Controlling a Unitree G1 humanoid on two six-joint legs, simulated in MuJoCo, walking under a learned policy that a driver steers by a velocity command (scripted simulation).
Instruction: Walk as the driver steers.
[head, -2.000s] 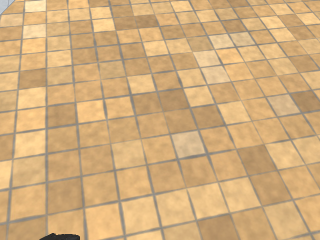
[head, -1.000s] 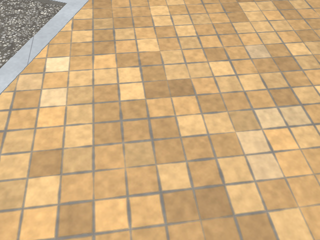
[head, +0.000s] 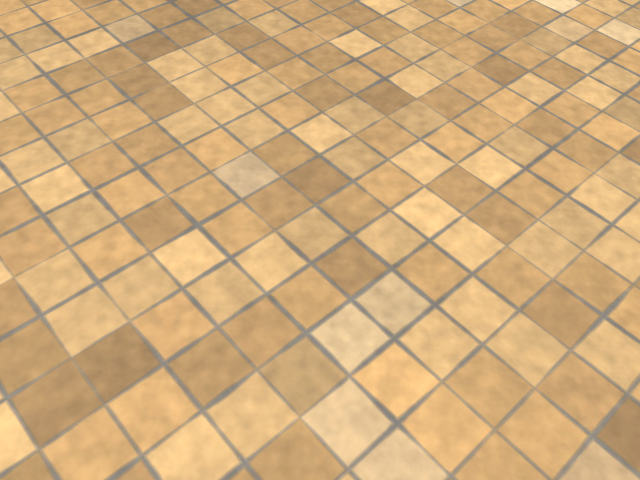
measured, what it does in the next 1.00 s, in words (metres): walks ahead: right foot, then left foot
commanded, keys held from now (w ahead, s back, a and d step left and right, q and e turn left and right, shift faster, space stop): w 1.00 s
